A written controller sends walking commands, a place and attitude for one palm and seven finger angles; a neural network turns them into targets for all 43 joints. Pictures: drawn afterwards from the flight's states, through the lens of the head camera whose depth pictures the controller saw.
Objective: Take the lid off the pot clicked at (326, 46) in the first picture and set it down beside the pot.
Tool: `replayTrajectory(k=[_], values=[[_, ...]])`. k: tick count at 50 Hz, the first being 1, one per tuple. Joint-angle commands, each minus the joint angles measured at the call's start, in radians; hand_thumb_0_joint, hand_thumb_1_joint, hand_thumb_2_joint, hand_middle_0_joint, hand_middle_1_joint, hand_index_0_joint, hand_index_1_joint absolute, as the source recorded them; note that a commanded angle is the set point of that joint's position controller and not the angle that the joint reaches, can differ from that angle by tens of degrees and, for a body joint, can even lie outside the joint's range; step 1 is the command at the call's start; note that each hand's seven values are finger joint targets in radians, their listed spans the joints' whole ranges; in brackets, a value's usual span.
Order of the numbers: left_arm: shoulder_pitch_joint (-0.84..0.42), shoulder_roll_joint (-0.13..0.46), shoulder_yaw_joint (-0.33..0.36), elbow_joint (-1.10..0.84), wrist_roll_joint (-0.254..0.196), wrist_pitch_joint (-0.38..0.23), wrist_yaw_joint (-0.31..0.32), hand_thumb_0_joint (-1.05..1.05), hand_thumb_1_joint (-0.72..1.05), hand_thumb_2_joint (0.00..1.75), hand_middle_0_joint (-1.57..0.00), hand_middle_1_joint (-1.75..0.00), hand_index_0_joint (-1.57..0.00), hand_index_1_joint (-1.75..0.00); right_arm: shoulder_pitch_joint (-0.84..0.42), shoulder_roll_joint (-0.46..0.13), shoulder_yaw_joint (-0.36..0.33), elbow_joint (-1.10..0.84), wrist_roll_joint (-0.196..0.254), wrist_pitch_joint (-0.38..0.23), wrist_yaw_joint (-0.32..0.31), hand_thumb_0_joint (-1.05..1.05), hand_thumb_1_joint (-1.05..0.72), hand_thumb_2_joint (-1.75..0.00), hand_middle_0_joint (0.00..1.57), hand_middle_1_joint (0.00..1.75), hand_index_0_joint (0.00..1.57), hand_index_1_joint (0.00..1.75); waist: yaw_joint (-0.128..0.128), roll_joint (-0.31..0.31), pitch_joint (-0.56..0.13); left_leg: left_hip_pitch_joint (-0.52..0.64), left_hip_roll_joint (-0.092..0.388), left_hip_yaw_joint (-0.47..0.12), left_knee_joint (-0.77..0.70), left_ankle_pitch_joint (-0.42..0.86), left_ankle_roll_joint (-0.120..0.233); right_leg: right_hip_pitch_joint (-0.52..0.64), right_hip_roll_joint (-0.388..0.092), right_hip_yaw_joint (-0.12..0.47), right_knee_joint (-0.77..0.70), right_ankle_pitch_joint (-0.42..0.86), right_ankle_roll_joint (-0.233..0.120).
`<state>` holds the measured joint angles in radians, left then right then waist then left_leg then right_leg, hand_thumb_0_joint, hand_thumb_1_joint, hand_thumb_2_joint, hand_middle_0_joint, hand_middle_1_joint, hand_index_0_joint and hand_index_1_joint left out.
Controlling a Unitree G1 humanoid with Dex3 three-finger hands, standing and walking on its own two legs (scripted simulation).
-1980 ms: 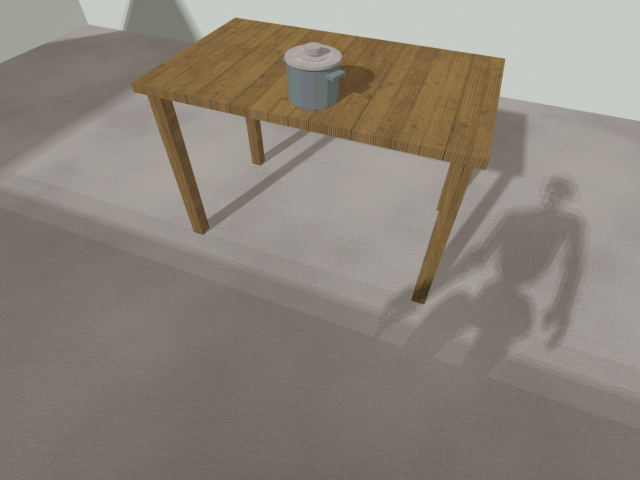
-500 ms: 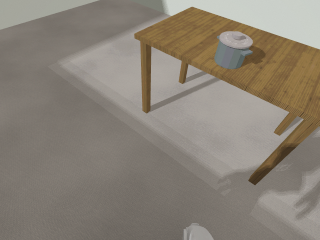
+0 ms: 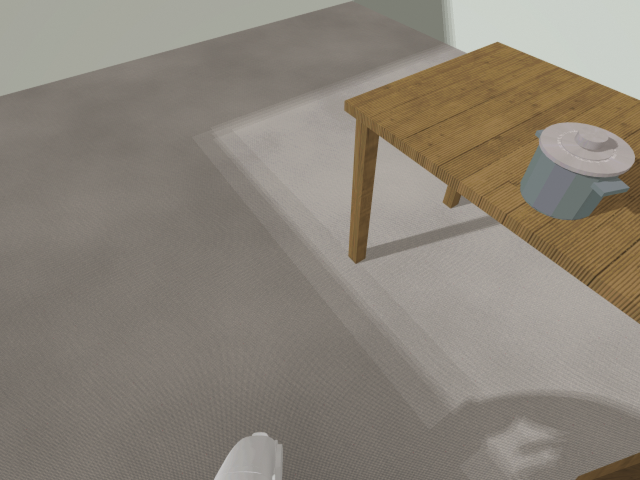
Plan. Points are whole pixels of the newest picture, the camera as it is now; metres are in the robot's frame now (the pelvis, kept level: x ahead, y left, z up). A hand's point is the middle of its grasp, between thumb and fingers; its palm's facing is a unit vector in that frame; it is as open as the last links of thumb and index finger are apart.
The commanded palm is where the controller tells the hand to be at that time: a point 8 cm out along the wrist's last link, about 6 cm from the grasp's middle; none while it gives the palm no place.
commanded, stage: walk to a spot facing it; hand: left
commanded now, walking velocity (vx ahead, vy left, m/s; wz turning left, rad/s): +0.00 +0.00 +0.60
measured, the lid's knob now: (591, 138) +0.68 -0.46 +0.06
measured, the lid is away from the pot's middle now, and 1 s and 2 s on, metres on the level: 0.00 0.00 0.00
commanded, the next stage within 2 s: turn to face it in 0.18 s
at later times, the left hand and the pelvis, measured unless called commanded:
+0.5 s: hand out of the picture +0.10 +0.25 -0.18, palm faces +0.26 -0.94 -0.21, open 7.4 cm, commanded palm none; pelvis +0.10 +0.05 +0.00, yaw +9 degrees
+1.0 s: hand (219, 437) +0.21 +0.17 -0.16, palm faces -0.10 -0.96 -0.27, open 7.4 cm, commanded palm none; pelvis +0.11 -0.01 -0.01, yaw -9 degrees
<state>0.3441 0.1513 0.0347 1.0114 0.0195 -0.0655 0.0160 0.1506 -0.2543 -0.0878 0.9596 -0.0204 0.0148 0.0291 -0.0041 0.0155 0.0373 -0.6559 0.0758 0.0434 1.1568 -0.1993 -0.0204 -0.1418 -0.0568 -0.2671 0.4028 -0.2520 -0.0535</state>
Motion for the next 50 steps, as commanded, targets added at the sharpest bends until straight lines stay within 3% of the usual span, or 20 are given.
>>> replayTrajectory(k=[1,6,10,11,12,13,14,16,18,22,29,34,38,41,43,44,45,46,47,50], values=[[0.079,0.149,0.026,-0.048,0.001,-0.012,0.016,0.00,0.90,0.90,-0.20,-0.30,-0.20,-0.30,-0.058,0.026,0.027,-0.075,0.000,0.004,0.015,0.00,-0.90,-0.90,0.20,0.30,0.20,0.30,0.014,-0.127,0.021,0.007,0.014,0.039,-0.155,0.027,-0.012,0.041,-0.266,0.062,-0.121,0.631,-0.029],[0.125,0.187,0.033,-0.044,0.008,0.014,0.020,0.00,0.90,0.90,-0.20,-0.30,-0.20,-0.30,-0.142,0.018,0.036,-0.123,-0.004,0.001,0.016,0.00,-0.90,-0.90,0.20,0.30,0.20,0.30,0.051,-0.141,0.007,0.082,-0.027,0.092,-0.363,-0.036,0.019,0.149,-0.300,0.037,-0.034,0.781,-0.032],[0.091,0.243,0.057,-0.070,0.003,0.025,0.017,0.00,0.90,0.90,-0.20,-0.30,-0.20,-0.30,0.017,-0.042,0.019,-0.107,-0.007,-0.015,-0.002,0.00,-0.90,-0.90,0.20,0.30,0.20,0.30,-0.023,-0.141,-0.126,0.354,-0.113,0.130,-0.584,-0.023,0.067,0.175,-0.303,-0.015,0.281,0.923,-0.007],[0.062,0.244,0.060,-0.081,-0.005,0.027,0.014,0.00,0.90,0.90,-0.20,-0.30,-0.20,-0.30,0.129,-0.096,0.003,-0.087,-0.011,-0.021,-0.007,0.00,-0.90,-0.90,0.20,0.30,0.20,0.30,-0.083,-0.070,-0.191,0.576,-0.064,0.060,-0.694,0.180,0.089,0.038,-0.280,-0.018,0.506,0.714,0.033],[0.068,0.196,0.052,-0.119,-0.022,0.029,0.000,0.00,0.90,0.90,-0.20,-0.30,-0.20,-0.30,0.189,-0.217,-0.026,-0.081,-0.008,-0.028,-0.018,0.00,-0.90,-0.90,0.20,0.30,0.20,0.30,-0.097,0.211,-0.253,0.837,0.239,-0.328,-0.682,0.730,0.228,-0.329,-0.095,0.007,0.786,-0.164,0.121],[0.039,0.181,0.043,-0.157,-0.018,0.041,0.008,0.00,0.90,0.90,-0.20,-0.30,-0.20,-0.30,0.234,-0.272,-0.031,-0.071,0.022,-0.023,-0.025,0.00,-0.90,-0.90,0.20,0.30,0.20,0.30,-0.100,0.212,-0.325,0.902,0.375,-0.476,-0.689,1.075,0.341,-0.465,-0.044,0.158,0.940,-0.427,0.130],[0.015,0.193,0.047,-0.165,-0.013,0.052,0.021,0.00,0.90,0.90,-0.20,-0.30,-0.20,-0.30,0.204,-0.244,-0.022,-0.073,0.024,-0.015,-0.027,0.00,-0.90,-0.90,0.20,0.30,0.20,0.30,-0.076,0.049,-0.276,0.822,0.369,-0.348,-0.703,0.861,0.348,-0.461,-0.082,0.222,0.960,-0.375,0.113],[0.028,0.147,0.047,-0.106,-0.005,0.058,0.019,0.00,0.90,0.90,-0.20,-0.30,-0.20,-0.30,0.050,-0.125,0.013,-0.108,0.013,-0.034,-0.048,0.00,-0.90,-0.90,0.20,0.30,0.20,0.30,-0.006,0.026,-0.187,0.659,0.253,-0.233,-0.769,0.750,0.232,-0.451,-0.092,0.251,0.933,-0.211,0.132],[0.082,0.121,0.040,-0.053,-0.003,0.078,0.020,0.00,0.90,0.90,-0.20,-0.30,-0.20,-0.30,0.019,-0.066,0.037,-0.099,0.015,-0.045,-0.056,0.00,-0.90,-0.90,0.20,0.30,0.20,0.30,0.027,0.041,-0.112,0.535,0.177,-0.123,-0.812,0.718,0.149,-0.361,-0.072,0.271,0.882,-0.118,0.130],[0.117,0.100,0.034,-0.003,-0.002,0.100,0.023,0.00,0.90,0.90,-0.20,-0.30,-0.20,-0.30,0.033,-0.026,0.051,-0.053,0.017,-0.056,-0.063,0.00,-0.90,-0.90,0.20,0.30,0.20,0.30,0.048,0.090,-0.059,0.441,0.136,-0.047,-0.911,0.453,0.081,-0.280,-0.038,0.307,0.761,-0.039,0.121],[-0.009,0.129,0.067,-0.058,0.005,0.134,0.005,0.00,0.90,0.90,-0.20,-0.30,-0.20,-0.30,0.075,-0.044,0.026,-0.041,0.007,-0.033,-0.072,0.00,-0.90,-0.90,0.20,0.30,0.20,0.30,0.016,0.059,0.053,0.457,0.231,-0.069,-0.970,0.051,0.161,-0.400,-0.029,0.308,0.684,-0.055,0.130],[-0.078,0.115,0.065,-0.103,0.006,0.133,-0.013,0.00,0.90,0.90,-0.20,-0.30,-0.20,-0.30,0.117,-0.064,0.010,-0.029,0.000,-0.030,-0.072,0.00,-0.90,-0.90,0.20,0.30,0.20,0.30,-0.013,0.090,0.020,0.531,0.278,-0.044,-0.941,0.032,0.189,-0.372,-0.038,0.255,0.528,-0.133,0.115],[-0.104,0.095,0.053,-0.129,0.005,0.119,-0.020,0.00,0.90,0.90,-0.20,-0.30,-0.20,-0.30,0.149,-0.095,-0.004,-0.014,-0.004,-0.029,-0.067,0.00,-0.90,-0.90,0.20,0.30,0.20,0.30,-0.033,0.103,-0.049,0.593,0.308,0.003,-0.850,0.210,0.190,-0.285,-0.016,0.202,0.369,-0.190,0.093],[-0.083,0.100,0.052,-0.131,0.002,0.104,-0.019,0.00,0.90,0.90,-0.20,-0.30,-0.20,-0.30,0.155,-0.109,-0.011,-0.005,0.001,-0.024,-0.059,0.00,-0.90,-0.90,0.20,0.30,0.20,0.30,-0.015,0.109,-0.078,0.560,0.295,0.070,-0.747,0.289,0.142,-0.173,0.007,0.177,0.210,-0.091,0.074],[-0.017,0.145,0.063,-0.115,0.004,0.090,-0.015,0.00,0.90,0.90,-0.20,-0.30,-0.20,-0.30,0.144,-0.093,-0.011,-0.015,0.009,-0.020,-0.052,0.00,-0.90,-0.90,0.20,0.30,0.20,0.30,0.020,0.035,-0.105,0.472,0.242,0.151,-0.584,0.195,0.051,-0.011,-0.027,0.225,0.003,0.106,0.041],[0.005,0.236,0.077,-0.110,0.012,0.077,-0.004,0.00,0.90,0.90,-0.20,-0.30,-0.20,-0.30,0.141,-0.034,-0.002,-0.042,0.014,-0.016,-0.048,0.00,-0.90,-0.90,0.20,0.30,0.20,0.30,0.030,-0.199,-0.103,0.253,0.136,0.213,-0.406,-0.096,-0.016,0.109,-0.228,0.518,-0.080,0.334,-0.045],[0.049,0.298,0.091,-0.105,0.000,0.078,0.006,0.00,0.90,0.90,-0.20,-0.30,-0.20,-0.30,0.059,-0.014,0.010,-0.087,0.010,-0.009,-0.048,0.00,-0.90,-0.90,0.20,0.30,0.20,0.30,0.078,-0.275,-0.066,0.114,0.037,0.148,-0.231,-0.420,-0.047,0.090,-0.359,0.660,-0.087,0.572,-0.164],[0.046,0.281,0.089,-0.106,-0.004,0.081,0.014,0.00,0.90,0.90,-0.20,-0.30,-0.20,-0.30,0.042,-0.030,0.005,-0.089,0.007,-0.001,-0.053,0.00,-0.90,-0.90,0.20,0.30,0.20,0.30,0.070,-0.178,-0.063,0.085,0.050,0.051,-0.114,-0.387,-0.044,0.083,-0.349,0.598,-0.069,0.567,-0.195],[0.014,0.254,0.092,-0.108,-0.002,0.076,0.020,0.00,0.90,0.90,-0.20,-0.30,-0.20,-0.30,0.023,-0.028,0.008,-0.086,0.007,0.002,-0.052,0.00,-0.90,-0.90,0.20,0.30,0.20,0.30,0.059,-0.189,-0.043,0.039,0.064,0.014,-0.073,-0.343,-0.041,0.076,-0.280,0.560,-0.064,0.565,-0.174],[-0.085,0.217,0.078,-0.141,-0.006,0.072,0.010,0.00,0.90,0.90,-0.20,-0.30,-0.20,-0.30,0.057,-0.033,0.000,-0.067,0.003,0.009,-0.051,0.00,-0.90,-0.90,0.20,0.30,0.20,0.30,0.012,-0.109,-0.029,0.074,0.054,-0.024,-0.052,-0.205,-0.068,0.014,-0.196,0.489,-0.065,0.471,-0.133]])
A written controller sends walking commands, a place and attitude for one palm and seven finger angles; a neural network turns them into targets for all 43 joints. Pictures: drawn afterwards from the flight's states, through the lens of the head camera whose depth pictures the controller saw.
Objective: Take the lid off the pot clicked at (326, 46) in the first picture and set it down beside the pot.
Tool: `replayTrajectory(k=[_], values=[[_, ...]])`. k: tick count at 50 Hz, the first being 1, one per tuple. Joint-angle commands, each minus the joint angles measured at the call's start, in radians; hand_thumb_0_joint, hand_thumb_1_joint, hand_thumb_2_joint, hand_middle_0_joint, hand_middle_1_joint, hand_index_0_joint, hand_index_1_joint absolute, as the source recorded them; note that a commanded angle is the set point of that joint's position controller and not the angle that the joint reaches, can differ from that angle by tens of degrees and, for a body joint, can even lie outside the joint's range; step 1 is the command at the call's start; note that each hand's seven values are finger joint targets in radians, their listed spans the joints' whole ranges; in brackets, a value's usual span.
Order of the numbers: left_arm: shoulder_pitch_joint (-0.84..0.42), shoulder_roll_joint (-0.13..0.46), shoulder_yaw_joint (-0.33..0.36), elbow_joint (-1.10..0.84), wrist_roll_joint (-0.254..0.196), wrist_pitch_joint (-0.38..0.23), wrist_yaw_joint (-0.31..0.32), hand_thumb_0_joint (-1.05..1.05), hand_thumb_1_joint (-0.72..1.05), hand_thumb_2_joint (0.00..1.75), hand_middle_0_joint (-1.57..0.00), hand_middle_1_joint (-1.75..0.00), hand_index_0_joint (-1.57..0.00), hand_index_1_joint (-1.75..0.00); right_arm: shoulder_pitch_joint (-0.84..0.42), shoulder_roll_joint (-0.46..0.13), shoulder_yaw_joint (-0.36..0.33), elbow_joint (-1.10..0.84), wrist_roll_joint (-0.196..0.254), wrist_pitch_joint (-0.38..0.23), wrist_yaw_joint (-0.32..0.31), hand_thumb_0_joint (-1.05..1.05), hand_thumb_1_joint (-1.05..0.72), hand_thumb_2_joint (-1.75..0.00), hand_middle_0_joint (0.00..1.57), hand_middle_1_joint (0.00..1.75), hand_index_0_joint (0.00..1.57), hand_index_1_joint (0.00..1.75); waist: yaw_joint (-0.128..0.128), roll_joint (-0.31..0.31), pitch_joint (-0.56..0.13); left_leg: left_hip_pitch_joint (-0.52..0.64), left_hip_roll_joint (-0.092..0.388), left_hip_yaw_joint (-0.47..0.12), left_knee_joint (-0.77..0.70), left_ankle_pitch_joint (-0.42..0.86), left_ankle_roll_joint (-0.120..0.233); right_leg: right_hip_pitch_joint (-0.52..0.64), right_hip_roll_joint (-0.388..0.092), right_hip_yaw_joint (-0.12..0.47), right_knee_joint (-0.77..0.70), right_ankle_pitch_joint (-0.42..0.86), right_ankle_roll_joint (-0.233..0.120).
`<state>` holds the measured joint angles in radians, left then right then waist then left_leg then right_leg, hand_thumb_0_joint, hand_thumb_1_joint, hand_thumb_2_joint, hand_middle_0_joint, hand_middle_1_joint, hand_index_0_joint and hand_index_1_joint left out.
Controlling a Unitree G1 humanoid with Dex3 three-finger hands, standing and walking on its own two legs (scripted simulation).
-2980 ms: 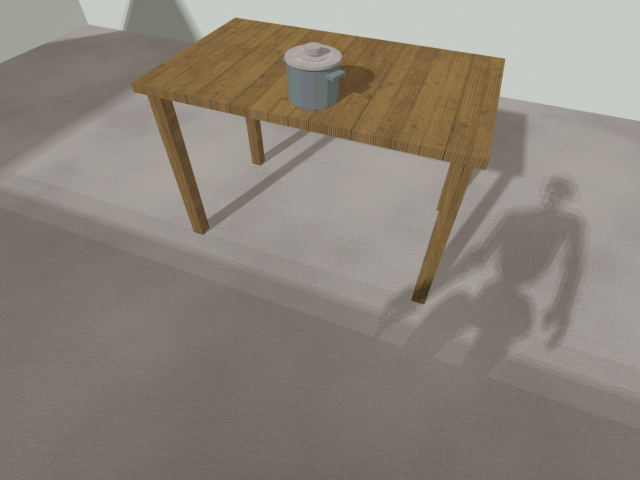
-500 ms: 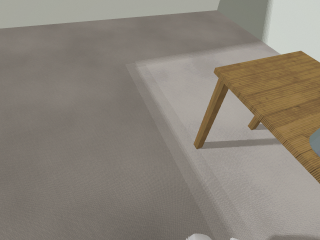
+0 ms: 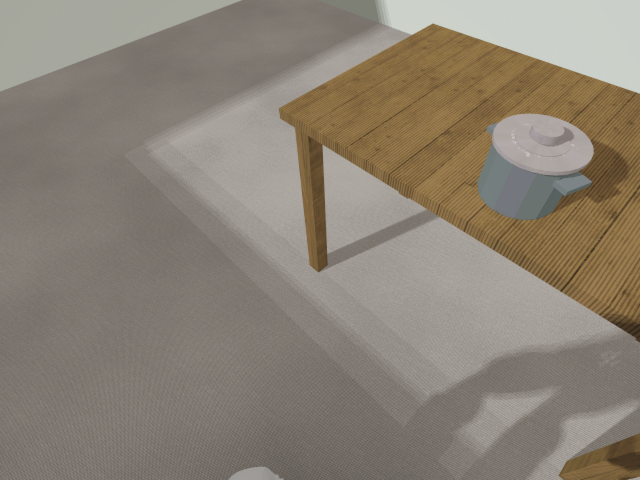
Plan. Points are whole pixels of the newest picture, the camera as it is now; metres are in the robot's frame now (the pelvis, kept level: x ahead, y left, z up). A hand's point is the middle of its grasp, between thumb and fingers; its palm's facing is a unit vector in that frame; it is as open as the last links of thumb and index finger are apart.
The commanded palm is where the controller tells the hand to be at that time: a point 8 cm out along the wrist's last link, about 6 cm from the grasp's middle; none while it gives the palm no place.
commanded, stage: turn to face it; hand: left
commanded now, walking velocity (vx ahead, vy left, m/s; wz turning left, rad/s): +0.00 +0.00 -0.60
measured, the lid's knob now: (546, 131) +0.63 -0.35 +0.07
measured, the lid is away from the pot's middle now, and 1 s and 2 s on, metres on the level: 0.00 0.00 0.00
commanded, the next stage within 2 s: take the last steps up to it in 1.18 s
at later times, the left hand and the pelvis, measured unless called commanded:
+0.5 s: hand out of the picture +0.13 +0.24 -0.17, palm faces -0.21 -0.95 -0.22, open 7.4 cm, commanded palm none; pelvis +0.00 +0.04 +0.01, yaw -18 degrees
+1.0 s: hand (250, 458) +0.17 +0.12 -0.14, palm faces -0.52 -0.81 -0.27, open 7.4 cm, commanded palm none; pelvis -0.02 +0.00 +0.01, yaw -34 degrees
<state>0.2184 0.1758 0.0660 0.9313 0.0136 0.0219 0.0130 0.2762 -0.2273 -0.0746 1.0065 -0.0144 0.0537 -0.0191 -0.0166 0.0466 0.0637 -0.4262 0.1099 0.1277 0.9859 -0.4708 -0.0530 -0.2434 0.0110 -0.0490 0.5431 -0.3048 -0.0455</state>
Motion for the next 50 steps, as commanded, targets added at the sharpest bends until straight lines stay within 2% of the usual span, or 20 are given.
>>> replayTrajectory(k=[1,11,15,16,17,18,19,21,24,33,35,36,37,38,39,40,42,44,46,50], values=[[0.029,0.193,0.049,-0.067,0.001,-0.019,0.011,0.00,0.90,0.90,-0.20,-0.30,-0.20,-0.30,-0.059,-0.059,-0.013,-0.109,-0.002,-0.031,0.000,0.00,-0.90,-0.90,0.20,0.30,0.20,0.30,0.021,-0.107,-0.075,-0.132,0.013,-0.102,0.090,0.085,-0.040,0.120,-0.248,0.257,-0.203,0.518,-0.136],[0.032,0.248,0.071,-0.079,0.010,-0.007,-0.001,0.00,0.90,0.90,-0.20,-0.30,-0.20,-0.30,-0.138,-0.066,-0.009,-0.182,0.007,-0.041,-0.011,0.00,-0.90,-0.90,0.20,0.30,0.20,0.30,0.052,-0.204,-0.109,-0.018,-0.071,-0.110,-0.186,0.023,-0.036,0.130,-0.220,0.418,-0.155,0.547,-0.162],[-0.037,0.246,0.070,-0.102,0.000,0.005,-0.003,0.00,0.90,0.90,-0.20,-0.30,-0.20,-0.30,-0.044,-0.076,-0.008,-0.170,0.015,-0.053,-0.021,0.00,-0.90,-0.90,0.20,0.30,0.20,0.30,-0.004,-0.210,-0.132,0.211,-0.100,-0.103,-0.508,0.187,-0.016,0.025,-0.158,0.440,-0.069,0.536,-0.086],[-0.042,0.217,0.064,-0.110,-0.006,0.008,-0.006,0.00,0.90,0.90,-0.20,-0.30,-0.20,-0.30,-0.014,-0.103,-0.012,-0.162,0.014,-0.059,-0.024,0.00,-0.90,-0.90,0.20,0.30,0.20,0.30,-0.019,-0.134,-0.145,0.353,-0.052,-0.128,-0.611,0.271,-0.002,-0.078,-0.095,0.389,-0.006,0.417,-0.039],[-0.030,0.156,0.055,-0.134,-0.015,0.013,-0.013,0.00,0.90,0.90,-0.20,-0.30,-0.20,-0.30,0.010,-0.186,-0.022,-0.168,0.003,-0.067,-0.025,0.00,-0.90,-0.90,0.20,0.30,0.20,0.30,-0.031,0.120,-0.163,0.456,0.174,-0.361,-0.714,0.337,0.067,-0.245,0.034,0.272,0.147,0.066,0.026],[-0.031,0.149,0.051,-0.148,-0.005,0.011,-0.019,0.00,0.90,0.90,-0.20,-0.30,-0.20,-0.30,0.002,-0.243,-0.030,-0.187,-0.001,-0.060,-0.023,0.00,-0.90,-0.90,0.20,0.30,0.20,0.30,-0.020,0.254,-0.122,0.418,0.355,-0.504,-0.729,0.470,0.165,-0.345,0.058,0.130,0.378,-0.275,0.076],[-0.044,0.182,0.057,-0.142,0.005,0.011,-0.021,0.00,0.90,0.90,-0.20,-0.30,-0.20,-0.30,-0.019,-0.222,-0.019,-0.208,-0.009,-0.056,-0.020,0.00,-0.90,-0.90,0.20,0.30,0.20,0.30,-0.025,0.139,-0.089,0.320,0.370,-0.496,-0.722,0.462,0.223,-0.328,0.002,0.153,0.536,-0.266,0.081],[0.011,0.192,0.067,-0.100,0.010,0.020,-0.036,0.00,0.90,0.90,-0.20,-0.30,-0.20,-0.30,-0.138,-0.144,0.005,-0.228,-0.006,-0.063,-0.025,0.00,-0.90,-0.90,0.20,0.30,0.20,0.30,0.035,0.135,-0.065,0.257,0.253,-0.315,-0.715,0.460,0.191,-0.317,-0.022,0.140,0.641,-0.148,0.095],[-0.006,0.163,0.052,-0.095,0.003,0.030,-0.049,0.00,0.90,0.90,-0.20,-0.30,-0.20,-0.30,-0.115,-0.133,0.010,-0.217,-0.007,-0.062,-0.026,0.00,-0.90,-0.90,0.20,0.30,0.20,0.30,0.025,0.137,-0.047,0.298,0.169,-0.145,-0.679,0.571,0.164,-0.321,-0.026,0.086,0.631,-0.091,0.113],[-0.094,0.123,0.024,-0.127,0.000,0.025,-0.055,0.00,0.90,0.90,-0.20,-0.30,-0.20,-0.30,-0.018,-0.197,-0.027,-0.160,-0.010,-0.057,-0.008,0.00,-0.90,-0.90,0.20,0.30,0.20,0.30,-0.022,0.165,-0.077,0.325,0.243,-0.063,-0.606,0.601,0.181,-0.156,-0.047,-0.033,0.228,-0.131,0.091],[-0.056,0.127,0.026,-0.120,0.001,0.015,-0.052,0.00,0.90,0.90,-0.20,-0.30,-0.20,-0.30,-0.026,-0.204,-0.031,-0.158,-0.009,-0.055,-0.004,0.00,-0.90,-0.90,0.20,0.30,0.20,0.30,-0.001,0.154,-0.102,0.313,0.237,-0.020,-0.534,0.599,0.148,-0.073,-0.033,-0.049,0.098,-0.056,0.072],[-0.021,0.149,0.028,-0.110,0.004,0.003,-0.049,0.00,0.90,0.90,-0.20,-0.30,-0.20,-0.30,-0.016,-0.188,-0.029,-0.155,-0.006,-0.053,-0.002,0.00,-0.90,-0.90,0.20,0.30,0.20,0.30,0.020,0.111,-0.101,0.246,0.210,0.017,-0.435,0.563,0.101,0.036,-0.028,-0.055,-0.044,0.051,0.060],[0.060,0.219,0.042,-0.085,0.009,-0.011,-0.040,0.00,0.90,0.90,-0.20,-0.30,-0.20,-0.30,-0.009,-0.155,-0.020,-0.160,0.003,-0.051,0.005,0.00,-0.90,-0.90,0.20,0.30,0.20,0.30,0.059,-0.041,-0.158,0.107,0.165,0.061,-0.261,0.371,0.035,0.229,-0.123,0.075,-0.175,0.207,0.022],[0.122,0.352,0.072,-0.071,0.015,-0.020,-0.018,0.00,0.90,0.90,-0.20,-0.30,-0.20,-0.30,-0.050,-0.068,0.005,-0.210,0.005,-0.047,0.012,0.00,-0.90,-0.90,0.20,0.30,0.20,0.30,0.092,-0.374,-0.163,-0.171,0.012,0.078,0.009,-0.137,-0.024,0.312,-0.401,0.476,-0.234,0.511,-0.096],[0.156,0.352,0.074,-0.066,-0.003,-0.011,-0.003,0.00,0.90,0.90,-0.20,-0.30,-0.20,-0.30,-0.099,-0.105,-0.001,-0.223,0.002,-0.038,-0.003,0.00,-0.90,-0.90,0.20,0.30,0.20,0.30,0.114,-0.296,-0.182,-0.183,0.003,-0.086,0.125,-0.179,-0.013,0.261,-0.437,0.466,-0.201,0.631,-0.180],[0.112,0.305,0.066,-0.069,-0.003,-0.011,0.004,0.00,0.90,0.90,-0.20,-0.30,-0.20,-0.30,-0.095,-0.105,-0.005,-0.208,0.005,-0.033,-0.005,0.00,-0.90,-0.90,0.20,0.30,0.20,0.30,0.084,-0.236,-0.148,-0.195,0.022,-0.133,0.173,-0.096,-0.004,0.216,-0.383,0.390,-0.208,0.502,-0.185],[-0.006,0.249,0.055,-0.099,0.000,-0.007,0.008,0.00,0.90,0.90,-0.20,-0.30,-0.20,-0.30,-0.085,-0.114,-0.007,-0.176,-0.001,-0.027,0.000,0.00,-0.90,-0.90,0.20,0.30,0.20,0.30,0.040,-0.232,-0.088,-0.183,0.031,-0.137,0.196,0.022,-0.014,0.114,-0.289,0.333,-0.226,0.333,-0.150],[-0.049,0.220,0.043,-0.115,0.002,-0.014,0.003,0.00,0.90,0.90,-0.20,-0.30,-0.20,-0.30,-0.041,-0.101,-0.008,-0.147,-0.005,-0.027,0.002,0.00,-0.90,-0.90,0.20,0.30,0.20,0.30,0.005,-0.181,-0.087,-0.121,0.015,-0.118,0.145,0.087,-0.028,0.068,-0.242,0.260,-0.215,0.382,-0.129],[-0.031,0.226,0.043,-0.106,0.003,-0.018,0.002,0.00,0.90,0.90,-0.20,-0.30,-0.20,-0.30,-0.027,-0.088,-0.006,-0.133,-0.003,-0.026,0.002,0.00,-0.90,-0.90,0.20,0.30,0.20,0.30,0.013,-0.154,-0.107,-0.080,-0.002,-0.099,0.073,0.098,-0.034,0.077,-0.226,0.243,-0.208,0.396,-0.132],[0.011,0.234,0.045,-0.088,0.007,-0.014,-0.001,0.00,0.90,0.90,-0.20,-0.30,-0.20,-0.30,-0.071,-0.074,-0.002,-0.145,-0.001,-0.028,-0.001,0.00,-0.90,-0.90,0.20,0.30,0.20,0.30,0.037,-0.167,-0.097,-0.063,-0.033,-0.097,-0.051,0.066,-0.031,0.092,-0.227,0.320,-0.211,0.377,-0.154]])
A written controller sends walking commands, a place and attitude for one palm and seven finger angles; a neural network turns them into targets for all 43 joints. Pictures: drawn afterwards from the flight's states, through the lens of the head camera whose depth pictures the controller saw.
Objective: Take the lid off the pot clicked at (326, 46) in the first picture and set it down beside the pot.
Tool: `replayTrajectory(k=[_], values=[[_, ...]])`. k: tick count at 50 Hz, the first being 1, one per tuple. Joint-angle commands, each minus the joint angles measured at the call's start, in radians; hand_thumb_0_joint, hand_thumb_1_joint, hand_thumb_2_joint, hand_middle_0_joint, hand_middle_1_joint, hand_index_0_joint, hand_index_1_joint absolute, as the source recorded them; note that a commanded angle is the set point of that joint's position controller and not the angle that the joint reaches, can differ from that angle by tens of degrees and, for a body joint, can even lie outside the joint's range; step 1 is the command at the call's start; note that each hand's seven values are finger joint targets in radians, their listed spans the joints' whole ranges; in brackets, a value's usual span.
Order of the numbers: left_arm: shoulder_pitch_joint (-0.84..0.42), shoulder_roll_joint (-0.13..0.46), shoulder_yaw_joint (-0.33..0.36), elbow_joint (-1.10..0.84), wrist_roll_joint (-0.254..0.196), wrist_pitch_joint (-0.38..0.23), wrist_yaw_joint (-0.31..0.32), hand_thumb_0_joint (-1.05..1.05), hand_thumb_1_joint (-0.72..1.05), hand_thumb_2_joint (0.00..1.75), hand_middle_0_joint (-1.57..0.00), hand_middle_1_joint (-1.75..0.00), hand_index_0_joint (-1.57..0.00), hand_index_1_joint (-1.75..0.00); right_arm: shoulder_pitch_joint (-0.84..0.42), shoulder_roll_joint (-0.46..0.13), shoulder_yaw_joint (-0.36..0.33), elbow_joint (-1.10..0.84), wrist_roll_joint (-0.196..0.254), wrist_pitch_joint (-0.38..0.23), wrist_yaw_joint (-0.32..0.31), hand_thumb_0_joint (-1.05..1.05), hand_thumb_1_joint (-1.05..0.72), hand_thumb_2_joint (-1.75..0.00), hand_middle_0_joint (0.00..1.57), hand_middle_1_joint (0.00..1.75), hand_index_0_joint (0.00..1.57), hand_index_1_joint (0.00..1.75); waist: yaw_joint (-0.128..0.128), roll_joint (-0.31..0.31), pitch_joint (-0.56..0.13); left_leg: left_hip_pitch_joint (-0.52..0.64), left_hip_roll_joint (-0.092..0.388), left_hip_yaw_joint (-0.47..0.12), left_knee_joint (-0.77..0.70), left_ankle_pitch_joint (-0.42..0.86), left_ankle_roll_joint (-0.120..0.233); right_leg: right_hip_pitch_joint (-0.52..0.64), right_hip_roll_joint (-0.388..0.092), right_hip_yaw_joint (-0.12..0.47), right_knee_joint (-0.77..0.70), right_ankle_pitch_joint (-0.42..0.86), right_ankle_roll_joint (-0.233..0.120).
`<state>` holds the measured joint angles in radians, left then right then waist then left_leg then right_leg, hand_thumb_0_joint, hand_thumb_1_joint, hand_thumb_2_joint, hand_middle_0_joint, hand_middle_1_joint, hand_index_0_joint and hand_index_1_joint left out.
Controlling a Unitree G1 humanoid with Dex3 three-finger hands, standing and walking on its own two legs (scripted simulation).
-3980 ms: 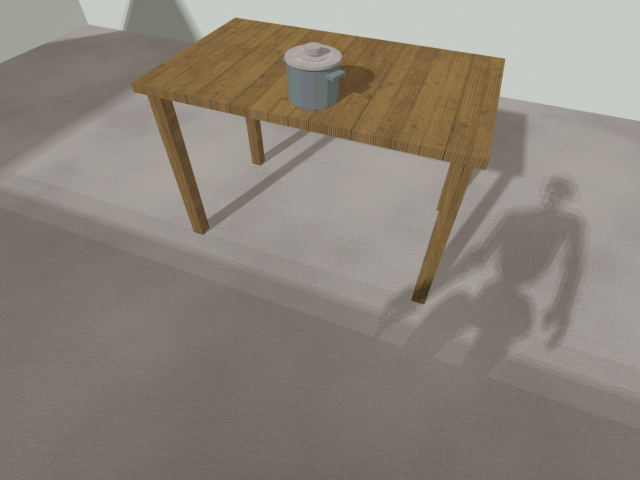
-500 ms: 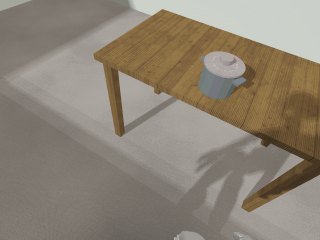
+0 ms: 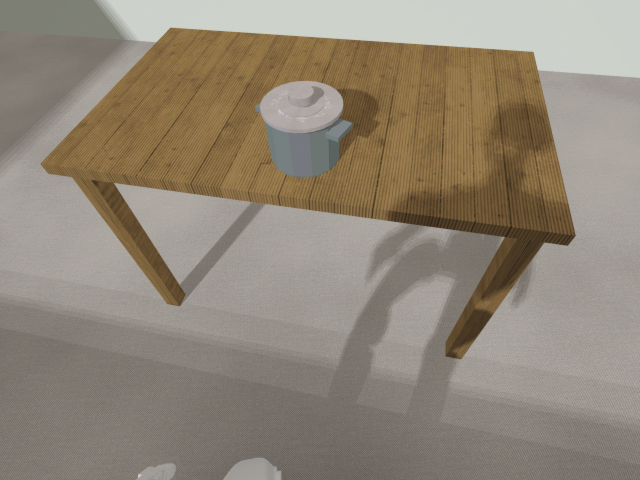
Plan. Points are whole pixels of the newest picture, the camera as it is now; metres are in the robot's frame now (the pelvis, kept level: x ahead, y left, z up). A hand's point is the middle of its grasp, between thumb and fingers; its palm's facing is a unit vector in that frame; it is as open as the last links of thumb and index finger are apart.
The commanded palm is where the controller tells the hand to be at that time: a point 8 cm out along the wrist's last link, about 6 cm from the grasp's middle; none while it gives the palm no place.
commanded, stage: turn to face it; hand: left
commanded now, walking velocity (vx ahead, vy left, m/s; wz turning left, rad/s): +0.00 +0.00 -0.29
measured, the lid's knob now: (300, 95) +0.74 +0.07 +0.06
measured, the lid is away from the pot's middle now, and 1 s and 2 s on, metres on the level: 0.00 0.00 0.00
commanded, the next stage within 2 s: take the last steps up to it in 0.18 s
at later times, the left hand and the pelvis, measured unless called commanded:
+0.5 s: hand out of the picture +0.10 +0.22 -0.17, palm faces -0.13 -0.97 -0.18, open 7.4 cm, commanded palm none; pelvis +0.02 +0.03 +0.01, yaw -9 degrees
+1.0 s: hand out of the picture +0.11 +0.13 -0.16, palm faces -0.07 -0.98 -0.21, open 7.3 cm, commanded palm none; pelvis +0.13 -0.04 +0.01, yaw -9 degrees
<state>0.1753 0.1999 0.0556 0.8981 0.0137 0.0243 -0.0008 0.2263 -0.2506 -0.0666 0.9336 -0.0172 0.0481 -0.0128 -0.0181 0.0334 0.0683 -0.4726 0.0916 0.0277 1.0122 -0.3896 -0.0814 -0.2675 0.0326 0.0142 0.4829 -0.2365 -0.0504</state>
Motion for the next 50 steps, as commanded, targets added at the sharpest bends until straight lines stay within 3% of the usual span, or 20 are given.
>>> replayTrajectory(k=[1,5,8,9,10,11,12,16,22,26,29,31,32,33,34,35,37,40,44,50], values=[[0.058,0.209,0.058,-0.052,0.007,-0.015,0.013,0.00,0.90,0.90,-0.20,-0.30,-0.20,-0.30,-0.017,-0.051,-0.009,-0.070,0.002,-0.023,-0.008,0.00,-0.90,-0.90,0.20,0.30,0.20,0.30,0.041,-0.162,-0.101,0.003,-0.019,0.005,-0.106,-0.020,0.002,0.108,-0.248,0.265,-0.160,0.274,-0.154],[0.045,0.208,0.060,-0.048,0.009,-0.013,0.016,0.00,0.90,0.90,-0.20,-0.30,-0.20,-0.30,-0.006,-0.040,-0.001,-0.071,0.009,-0.038,-0.016,0.00,-0.90,-0.90,0.20,0.30,0.20,0.30,0.036,-0.180,-0.130,0.085,-0.050,0.001,-0.291,-0.036,0.018,0.136,-0.242,0.307,-0.114,0.409,-0.155],[0.011,0.189,0.056,-0.043,-0.003,-0.008,0.019,0.00,0.90,0.90,-0.20,-0.30,-0.20,-0.30,0.085,-0.037,0.001,-0.039,0.014,-0.050,-0.024,0.00,-0.90,-0.90,0.20,0.30,0.20,0.30,-0.011,-0.163,-0.144,0.273,-0.059,0.002,-0.561,0.150,0.031,0.065,-0.194,0.297,-0.038,0.397,-0.091],[0.018,0.158,0.049,-0.046,-0.009,-0.006,0.016,0.00,0.90,0.90,-0.20,-0.30,-0.20,-0.30,0.105,-0.068,-0.001,-0.031,0.013,-0.058,-0.028,0.00,-0.90,-0.90,0.20,0.30,0.20,0.30,-0.016,-0.082,-0.158,0.385,0.000,-0.045,-0.642,0.228,0.052,-0.012,-0.137,0.247,0.024,0.316,-0.046],[0.041,0.103,0.041,-0.055,-0.014,-0.003,0.011,0.00,0.90,0.90,-0.20,-0.30,-0.20,-0.30,0.109,-0.139,-0.012,-0.039,0.002,-0.065,-0.028,0.00,-0.90,-0.90,0.20,0.30,0.20,0.30,-0.013,0.151,-0.165,0.465,0.196,-0.259,-0.697,0.417,0.125,-0.156,-0.011,0.130,0.175,0.039,0.018],[0.052,0.087,0.034,-0.064,-0.006,-0.002,0.012,0.00,0.90,0.90,-0.20,-0.30,-0.20,-0.30,0.100,-0.176,-0.015,-0.057,0.003,-0.057,-0.026,0.00,-0.90,-0.90,0.20,0.30,0.20,0.30,0.001,0.285,-0.114,0.401,0.334,-0.378,-0.728,0.553,0.217,-0.219,0.017,0.030,0.341,-0.321,0.059],[0.040,0.114,0.036,-0.052,0.000,0.002,0.013,0.00,0.90,0.90,-0.20,-0.30,-0.20,-0.30,0.072,-0.153,-0.003,-0.062,-0.007,-0.053,-0.027,0.00,-0.90,-0.90,0.20,0.30,0.20,0.30,-0.003,0.201,-0.078,0.325,0.332,-0.352,-0.737,0.506,0.258,-0.209,-0.011,0.073,0.472,-0.326,0.062],[0.066,0.088,0.037,0.010,0.007,0.006,-0.006,0.00,0.90,0.90,-0.20,-0.30,-0.20,-0.30,0.043,-0.063,0.027,-0.044,-0.006,-0.069,-0.040,0.00,-0.90,-0.90,0.20,0.30,0.20,0.30,0.021,0.103,-0.050,0.355,0.168,-0.131,-0.748,0.469,0.205,-0.250,-0.028,0.033,0.616,-0.155,0.076],[-0.008,0.057,0.017,0.007,0.011,-0.014,-0.020,0.00,0.90,0.90,-0.20,-0.30,-0.20,-0.30,0.204,-0.065,0.014,0.036,-0.010,-0.097,-0.031,0.00,-0.90,-0.90,0.20,0.30,0.20,0.30,-0.037,0.101,-0.032,0.489,0.187,-0.156,-0.797,0.323,0.246,-0.326,-0.076,-0.014,0.492,-0.138,0.066],[-0.077,0.035,0.004,-0.006,0.009,-0.026,-0.025,0.00,0.90,0.90,-0.20,-0.30,-0.20,-0.30,0.236,-0.070,0.008,0.074,-0.015,-0.100,-0.026,0.00,-0.90,-0.90,0.20,0.30,0.20,0.30,-0.058,0.115,0.008,0.451,0.203,-0.146,-0.796,0.295,0.267,-0.240,-0.093,-0.067,0.277,-0.202,0.052],[-0.031,0.015,0.006,0.017,0.007,-0.035,-0.028,0.00,0.90,0.90,-0.20,-0.30,-0.20,-0.30,0.216,-0.083,0.003,0.095,-0.016,-0.095,-0.020,0.00,-0.90,-0.90,0.20,0.30,0.20,0.30,-0.029,0.134,-0.001,0.381,0.180,-0.117,-0.769,0.227,0.247,-0.114,-0.067,-0.112,0.153,-0.163,0.045],[0.076,0.030,0.015,0.061,0.008,-0.046,-0.025,0.00,0.90,0.90,-0.20,-0.30,-0.20,-0.30,0.189,-0.067,0.010,0.106,-0.007,-0.093,-0.017,0.00,-0.90,-0.90,0.20,0.30,0.20,0.30,0.031,0.063,-0.031,0.265,0.131,-0.061,-0.658,0.161,0.200,0.113,-0.044,-0.129,-0.027,-0.023,0.037],[0.173,0.073,0.026,0.098,0.011,-0.057,-0.016,0.00,0.90,0.90,-0.20,-0.30,-0.20,-0.30,0.177,-0.035,0.016,0.106,0.002,-0.097,-0.011,0.00,-0.90,-0.90,0.20,0.30,0.20,0.30,0.075,-0.025,-0.073,0.137,0.074,0.002,-0.519,0.088,0.156,0.307,-0.102,-0.050,-0.097,-0.006,0.017],[0.290,0.179,0.048,0.135,0.016,-0.071,-0.001,0.00,0.90,0.90,-0.20,-0.30,-0.20,-0.30,0.155,0.025,0.028,0.080,0.013,-0.102,-0.004,0.00,-0.90,-0.90,0.20,0.30,0.20,0.30,0.122,-0.297,-0.100,-0.103,-0.039,0.112,-0.255,-0.105,0.098,0.480,-0.349,0.278,-0.207,-0.101,-0.071],[0.356,0.229,0.054,0.146,-0.001,-0.067,0.009,0.00,0.90,0.90,-0.20,-0.30,-0.20,-0.30,0.087,-0.015,0.023,0.042,0.001,-0.098,-0.001,0.00,-0.90,-0.90,0.20,0.30,0.20,0.30,0.145,-0.318,-0.079,-0.202,-0.042,0.063,-0.055,-0.239,0.086,0.428,-0.483,0.472,-0.302,-0.121,-0.153],[0.317,0.192,0.049,0.144,-0.004,-0.069,0.015,0.00,0.90,0.90,-0.20,-0.30,-0.20,-0.30,0.075,-0.031,0.008,0.052,-0.005,-0.096,0.000,0.00,-0.90,-0.90,0.20,0.30,0.20,0.30,0.121,-0.209,-0.029,-0.218,-0.008,0.000,0.050,-0.168,0.091,0.340,-0.469,0.429,-0.315,-0.175,-0.176],[0.225,0.111,0.031,0.128,-0.004,-0.078,0.020,0.00,0.90,0.90,-0.20,-0.30,-0.20,-0.30,0.072,-0.009,0.005,0.080,-0.005,-0.087,0.006,0.00,-0.90,-0.90,0.20,0.30,0.20,0.30,0.072,-0.181,0.060,-0.208,0.028,-0.024,0.114,-0.018,0.091,0.206,-0.405,0.331,-0.337,-0.139,-0.145],[0.188,0.037,0.010,0.116,0.000,-0.097,0.020,0.00,0.90,0.90,-0.20,-0.30,-0.20,-0.30,0.141,0.050,0.007,0.121,-0.010,-0.071,0.014,0.00,-0.90,-0.90,0.20,0.30,0.20,0.30,0.010,-0.109,0.052,-0.127,0.030,0.009,0.073,0.119,0.054,0.135,-0.307,0.081,-0.312,0.197,-0.102],[0.238,0.048,-0.001,0.142,-0.002,-0.112,0.019,0.00,0.90,0.90,-0.20,-0.30,-0.20,-0.30,0.097,0.048,0.006,0.106,-0.004,-0.061,0.022,0.00,-0.90,-0.90,0.20,0.30,0.20,0.30,0.012,-0.144,0.042,-0.145,0.022,0.029,0.016,0.205,0.035,0.162,-0.278,0.007,-0.298,0.417,-0.091],[0.332,0.060,-0.005,0.192,0.007,-0.115,0.032,0.00,0.90,0.90,-0.20,-0.30,-0.20,-0.30,-0.084,0.041,0.012,0.042,-0.001,-0.069,0.032,0.00,-0.90,-0.90,0.20,0.30,0.20,0.30,0.058,-0.138,0.037,-0.186,-0.005,0.046,-0.132,0.195,0.052,0.290,-0.299,0.020,-0.240,0.637,-0.106]])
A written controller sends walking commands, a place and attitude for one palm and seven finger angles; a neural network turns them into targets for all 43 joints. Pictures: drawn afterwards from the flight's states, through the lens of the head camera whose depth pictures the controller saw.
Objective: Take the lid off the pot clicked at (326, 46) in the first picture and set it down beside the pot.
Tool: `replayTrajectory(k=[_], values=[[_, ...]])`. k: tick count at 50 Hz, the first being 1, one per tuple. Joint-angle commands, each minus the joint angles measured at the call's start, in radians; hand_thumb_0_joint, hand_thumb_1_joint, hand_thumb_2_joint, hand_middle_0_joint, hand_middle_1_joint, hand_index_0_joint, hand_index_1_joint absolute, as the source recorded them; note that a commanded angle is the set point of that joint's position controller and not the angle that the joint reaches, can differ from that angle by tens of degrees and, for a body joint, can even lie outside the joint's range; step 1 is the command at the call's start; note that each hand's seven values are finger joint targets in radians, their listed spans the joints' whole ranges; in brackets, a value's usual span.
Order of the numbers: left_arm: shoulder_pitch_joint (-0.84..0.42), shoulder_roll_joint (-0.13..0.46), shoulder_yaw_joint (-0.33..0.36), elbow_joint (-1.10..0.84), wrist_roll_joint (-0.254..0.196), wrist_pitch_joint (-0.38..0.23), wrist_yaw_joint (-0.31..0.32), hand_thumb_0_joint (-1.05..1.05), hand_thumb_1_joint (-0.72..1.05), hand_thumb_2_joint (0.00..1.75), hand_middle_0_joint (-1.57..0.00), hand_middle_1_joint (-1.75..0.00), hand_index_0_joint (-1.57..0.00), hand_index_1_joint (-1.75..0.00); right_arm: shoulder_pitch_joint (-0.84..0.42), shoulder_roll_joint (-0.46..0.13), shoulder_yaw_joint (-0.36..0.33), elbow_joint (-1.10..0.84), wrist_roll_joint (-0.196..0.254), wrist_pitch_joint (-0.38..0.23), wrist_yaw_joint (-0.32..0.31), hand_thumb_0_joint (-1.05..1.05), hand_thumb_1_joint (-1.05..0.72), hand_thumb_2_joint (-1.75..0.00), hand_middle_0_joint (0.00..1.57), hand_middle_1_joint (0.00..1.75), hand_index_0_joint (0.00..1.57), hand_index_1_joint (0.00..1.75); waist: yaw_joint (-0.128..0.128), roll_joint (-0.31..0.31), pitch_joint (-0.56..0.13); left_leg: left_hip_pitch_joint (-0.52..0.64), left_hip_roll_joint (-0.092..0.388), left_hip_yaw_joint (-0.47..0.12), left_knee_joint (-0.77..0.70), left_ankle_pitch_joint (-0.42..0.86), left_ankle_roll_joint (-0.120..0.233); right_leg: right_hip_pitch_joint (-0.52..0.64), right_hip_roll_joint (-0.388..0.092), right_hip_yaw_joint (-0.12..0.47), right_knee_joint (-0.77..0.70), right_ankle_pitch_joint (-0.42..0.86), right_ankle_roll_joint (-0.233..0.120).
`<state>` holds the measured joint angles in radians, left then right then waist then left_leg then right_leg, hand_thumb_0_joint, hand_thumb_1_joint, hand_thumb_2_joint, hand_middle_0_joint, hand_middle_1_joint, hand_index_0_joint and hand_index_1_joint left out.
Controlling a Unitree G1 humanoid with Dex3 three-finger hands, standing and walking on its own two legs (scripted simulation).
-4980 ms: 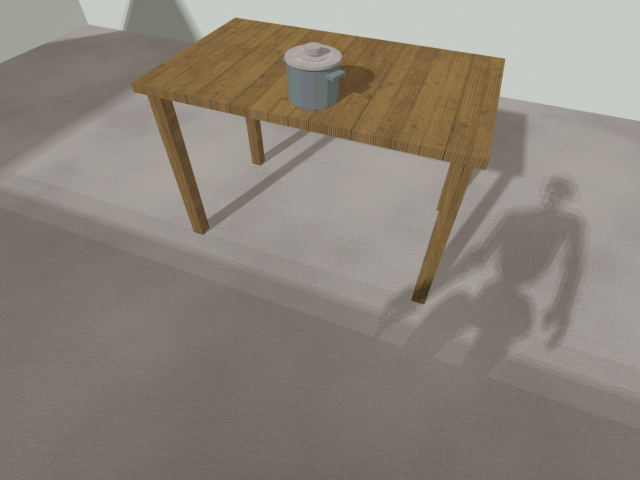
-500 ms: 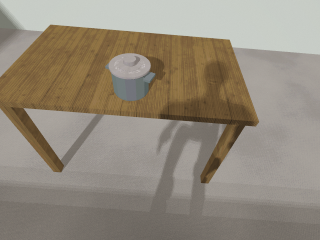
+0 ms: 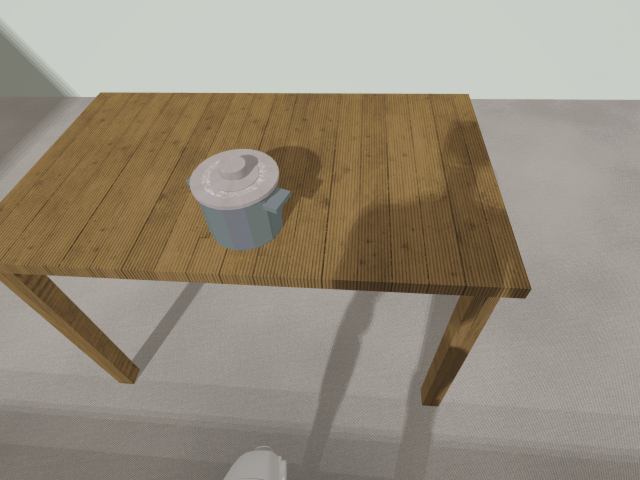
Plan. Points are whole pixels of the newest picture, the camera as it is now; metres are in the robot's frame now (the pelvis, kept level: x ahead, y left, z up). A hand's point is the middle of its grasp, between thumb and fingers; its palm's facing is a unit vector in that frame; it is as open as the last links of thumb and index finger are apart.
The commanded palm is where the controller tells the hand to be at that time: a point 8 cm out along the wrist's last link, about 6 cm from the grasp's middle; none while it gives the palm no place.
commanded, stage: take the last steps up to it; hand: left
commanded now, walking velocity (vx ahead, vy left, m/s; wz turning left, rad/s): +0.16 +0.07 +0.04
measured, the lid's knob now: (232, 167) +0.59 +0.20 +0.05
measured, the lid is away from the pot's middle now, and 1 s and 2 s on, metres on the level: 0.00 0.00 0.00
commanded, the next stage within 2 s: come to a stop and stand still in 0.04 s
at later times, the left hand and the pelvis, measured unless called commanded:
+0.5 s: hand out of the picture +0.10 +0.24 -0.19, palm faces +0.06 -0.97 -0.21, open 7.4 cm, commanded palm none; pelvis +0.08 +0.05 -0.01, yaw -1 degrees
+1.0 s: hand (205, 479) +0.16 +0.19 -0.17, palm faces -0.01 -0.96 -0.28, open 7.4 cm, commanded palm none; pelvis +0.06 -0.01 -0.02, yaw +0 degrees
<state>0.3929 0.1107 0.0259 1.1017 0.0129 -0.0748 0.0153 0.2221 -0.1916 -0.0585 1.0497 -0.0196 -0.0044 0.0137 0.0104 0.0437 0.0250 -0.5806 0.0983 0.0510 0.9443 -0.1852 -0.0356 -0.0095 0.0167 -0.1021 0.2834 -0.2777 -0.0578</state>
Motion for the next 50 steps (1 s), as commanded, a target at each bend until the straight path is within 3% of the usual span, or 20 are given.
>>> replayTrajectory(k=[1,6,8,9,10,11,12,14,16,24,30,31,32,34,35,37,39,44,47,50], values=[[0.118,0.156,0.023,-0.006,0.008,-0.015,0.017,0.00,0.90,0.90,-0.20,-0.30,-0.20,-0.30,-0.096,-0.018,0.006,-0.081,0.004,-0.016,0.007,0.00,-0.90,-0.90,0.20,0.30,0.20,0.30,0.028,-0.179,0.088,-0.065,-0.022,0.023,-0.085,-0.011,0.013,0.026,-0.283,0.128,-0.038,0.704,-0.098],[0.108,0.181,0.029,0.013,0.014,-0.007,0.027,0.00,0.90,0.90,-0.20,-0.30,-0.20,-0.30,-0.085,-0.014,0.014,-0.084,0.006,-0.033,0.000,0.00,-0.90,-0.90,0.20,0.30,0.20,0.30,0.003,-0.189,0.054,0.147,-0.103,0.060,-0.282,-0.069,0.062,0.036,-0.279,0.104,0.096,0.953,-0.072],[0.076,0.166,0.024,0.015,0.005,0.000,0.033,0.00,0.90,0.90,-0.20,-0.30,-0.20,-0.30,0.096,-0.041,0.013,-0.022,0.000,-0.045,-0.019,0.00,-0.90,-0.90,0.20,0.30,0.20,0.30,-0.079,-0.165,-0.043,0.403,-0.124,0.044,-0.479,0.158,0.073,0.007,-0.211,0.062,0.350,0.927,-0.011],[0.098,0.139,0.017,0.013,-0.011,0.005,0.035,0.00,0.90,0.90,-0.20,-0.30,-0.20,-0.30,0.185,-0.108,0.004,-0.007,-0.008,-0.050,-0.033,0.00,-0.90,-0.90,0.20,0.30,0.20,0.30,-0.102,-0.066,-0.158,0.656,0.037,-0.078,-0.434,0.622,0.114,-0.155,-0.121,0.026,0.544,0.569,0.038],[0.160,0.074,-0.001,0.016,-0.029,0.011,0.038,0.00,0.90,0.90,-0.20,-0.30,-0.20,-0.30,0.219,-0.173,-0.004,-0.005,0.000,-0.047,-0.045,0.00,-0.90,-0.90,0.20,0.30,0.20,0.30,-0.074,0.137,-0.253,0.802,0.289,-0.338,-0.434,1.246,0.236,-0.349,-0.012,0.046,0.781,-0.270,0.066],[0.176,0.099,0.005,0.007,-0.023,0.033,0.047,0.00,0.90,0.90,-0.20,-0.30,-0.20,-0.30,0.173,-0.172,0.008,-0.021,0.020,-0.030,-0.052,0.00,-0.90,-0.90,0.20,0.30,0.20,0.30,-0.041,0.030,-0.239,0.670,0.324,-0.310,-0.474,1.288,0.293,-0.278,-0.029,0.150,0.849,-0.378,0.047],[0.155,0.076,0.004,0.010,-0.018,0.046,0.055,0.00,0.90,0.90,-0.20,-0.30,-0.20,-0.30,0.101,-0.139,0.017,-0.034,0.019,-0.031,-0.061,0.00,-0.90,-0.90,0.20,0.30,0.20,0.30,-0.016,0.013,-0.141,0.564,0.306,-0.256,-0.521,1.196,0.276,-0.288,-0.051,0.173,0.845,-0.339,0.059],[0.117,0.079,0.007,0.028,-0.008,0.076,0.059,0.00,0.90,0.90,-0.20,-0.30,-0.20,-0.30,-0.004,-0.067,0.037,-0.037,0.019,-0.026,-0.075,0.00,-0.90,-0.90,0.20,0.30,0.20,0.30,0.016,0.101,-0.013,0.380,0.222,-0.163,-0.610,0.920,0.187,-0.272,-0.077,0.195,0.785,-0.235,0.088],[0.113,0.106,0.016,0.017,-0.004,0.104,0.054,0.00,0.90,0.90,-0.20,-0.30,-0.20,-0.30,-0.035,-0.058,0.036,-0.040,0.021,-0.013,-0.075,0.00,-0.90,-0.90,0.20,0.30,0.20,0.30,0.030,0.059,0.014,0.340,0.187,-0.134,-0.635,0.808,0.145,-0.263,-0.067,0.172,0.758,-0.194,0.100],[0.034,0.133,0.055,-0.076,0.015,0.143,0.035,0.00,0.90,0.90,-0.20,-0.30,-0.20,-0.30,-0.049,-0.094,-0.005,-0.079,0.006,0.016,-0.066,0.00,-0.90,-0.90,0.20,0.30,0.20,0.30,0.016,0.075,-0.053,0.343,0.176,-0.120,-0.657,0.327,0.176,-0.384,-0.036,0.166,0.835,-0.104,0.113],[-0.054,0.126,0.029,-0.106,0.011,0.126,0.024,0.00,0.90,0.90,-0.20,-0.30,-0.20,-0.30,0.000,-0.106,-0.015,-0.054,-0.003,0.024,-0.050,0.00,-0.90,-0.90,0.20,0.30,0.20,0.30,-0.026,0.169,-0.024,0.357,0.157,-0.211,-0.719,-0.106,0.181,-0.313,-0.046,0.091,0.459,-0.188,0.085],[-0.054,0.246,-0.005,-0.162,0.014,0.075,0.031,0.00,0.90,0.90,-0.20,-0.30,-0.20,-0.30,-0.036,-0.176,-0.015,-0.094,-0.008,0.007,-0.046,0.00,-0.90,-0.90,0.20,0.30,0.20,0.30,0.013,0.133,-0.017,0.415,0.076,-0.164,-0.663,0.063,0.176,-0.285,0.005,0.055,0.432,-0.192,0.060],[-0.027,0.301,0.026,-0.193,0.018,0.087,0.018,0.00,0.90,0.90,-0.20,-0.30,-0.20,-0.30,-0.094,-0.243,-0.059,-0.155,0.002,-0.018,-0.034,0.00,-0.90,-0.90,0.20,0.30,0.20,0.30,0.038,0.025,-0.035,0.317,0.172,-0.230,-0.609,-0.002,0.148,-0.314,-0.032,0.095,0.287,-0.094,0.038],[-0.079,0.322,0.037,-0.196,0.020,0.053,0.029,0.00,0.90,0.90,-0.20,-0.30,-0.20,-0.30,-0.092,-0.201,-0.055,-0.143,0.018,-0.025,-0.031,0.00,-0.90,-0.90,0.20,0.30,0.20,0.30,0.011,-0.190,0.002,0.291,0.009,-0.111,-0.442,0.022,0.090,-0.269,-0.118,0.254,0.070,0.120,-0.011],[-0.121,0.336,0.035,-0.222,0.015,0.050,0.032,0.00,0.90,0.90,-0.20,-0.30,-0.20,-0.30,-0.076,-0.167,-0.049,-0.149,0.019,-0.015,-0.026,0.00,-0.90,-0.90,0.20,0.30,0.20,0.30,-0.020,-0.217,0.003,0.293,-0.042,-0.051,-0.370,-0.058,0.059,-0.308,-0.182,0.316,0.014,0.058,-0.043],[-0.183,0.341,0.026,-0.241,0.011,0.053,0.030,0.00,0.90,0.90,-0.20,-0.30,-0.20,-0.30,-0.035,-0.133,-0.044,-0.135,0.009,-0.002,-0.018,0.00,-0.90,-0.90,0.20,0.30,0.20,0.30,-0.053,-0.060,-0.036,0.360,-0.071,-0.046,-0.328,-0.071,0.038,-0.363,-0.199,0.313,0.034,-0.064,-0.080],[-0.228,0.328,0.039,-0.264,0.003,0.049,0.038,0.00,0.90,0.90,-0.20,-0.30,-0.20,-0.30,-0.022,-0.156,-0.043,-0.127,0.002,0.002,-0.022,0.00,-0.90,-0.90,0.20,0.30,0.20,0.30,-0.054,-0.194,-0.004,0.248,-0.067,-0.074,-0.236,-0.069,0.041,-0.285,-0.209,0.325,0.017,0.011,-0.095],[-0.225,0.305,0.030,-0.278,0.005,0.053,0.044,0.00,0.90,0.90,-0.20,-0.30,-0.20,-0.30,-0.022,-0.128,-0.021,-0.123,0.007,0.001,-0.025,0.00,-0.90,-0.90,0.20,0.30,0.20,0.30,-0.040,-0.150,0.039,0.223,-0.072,-0.072,-0.248,-0.157,0.030,-0.233,-0.233,0.325,0.067,0.204,-0.134],[-0.204,0.273,0.017,-0.268,-0.004,0.050,0.046,0.00,0.90,0.90,-0.20,-0.30,-0.20,-0.30,0.007,-0.102,0.004,-0.100,0.008,-0.015,-0.026,0.00,-0.90,-0.90,0.20,0.30,0.20,0.30,-0.034,-0.104,0.004,0.351,-0.053,-0.098,-0.471,0.096,0.044,-0.209,-0.169,0.257,0.166,0.348,-0.044],[-0.144,0.240,0.004,-0.233,-0.012,0.046,0.044,0.00,0.90,0.90,-0.20,-0.30,-0.20,-0.30,-0.005,-0.110,0.016,-0.074,0.010,-0.020,-0.032,0.00,-0.90,-0.90,0.20,0.30,0.20,0.30,-0.008,0.044,-0.090,0.409,0.004,-0.158,-0.455,0.379,0.074,-0.151,-0.128,0.197,0.179,0.398,0.051]])
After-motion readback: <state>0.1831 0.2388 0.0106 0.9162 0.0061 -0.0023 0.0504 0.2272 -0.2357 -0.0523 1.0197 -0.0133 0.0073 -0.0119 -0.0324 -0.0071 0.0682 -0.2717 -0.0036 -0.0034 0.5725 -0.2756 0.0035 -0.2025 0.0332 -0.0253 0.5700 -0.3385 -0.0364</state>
